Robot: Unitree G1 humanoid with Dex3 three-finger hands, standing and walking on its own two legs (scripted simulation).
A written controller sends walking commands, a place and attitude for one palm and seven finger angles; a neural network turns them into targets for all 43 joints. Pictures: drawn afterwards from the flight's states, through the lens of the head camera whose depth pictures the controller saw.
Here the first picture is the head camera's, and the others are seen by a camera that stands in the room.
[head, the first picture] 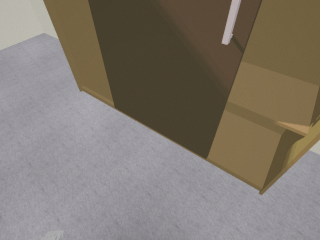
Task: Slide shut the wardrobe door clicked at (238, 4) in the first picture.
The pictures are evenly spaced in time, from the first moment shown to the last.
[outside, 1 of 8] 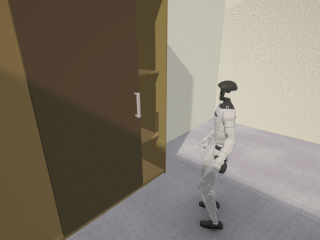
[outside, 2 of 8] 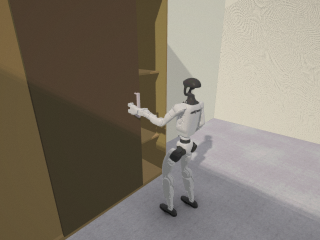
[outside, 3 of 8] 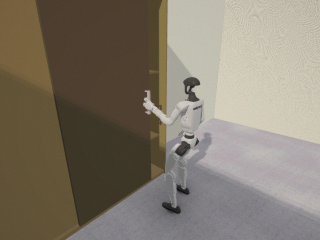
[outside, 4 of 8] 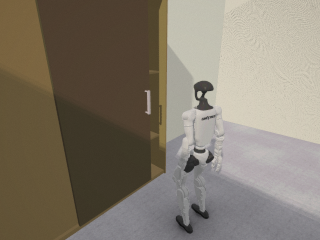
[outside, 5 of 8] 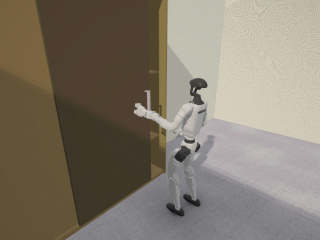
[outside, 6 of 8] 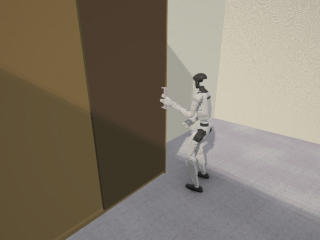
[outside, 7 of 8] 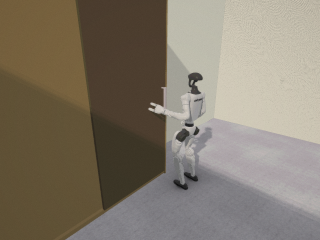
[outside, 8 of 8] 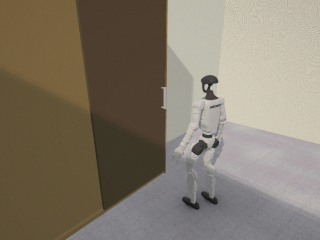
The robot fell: no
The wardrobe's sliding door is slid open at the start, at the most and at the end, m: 0.38 0.38 0.00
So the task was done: yes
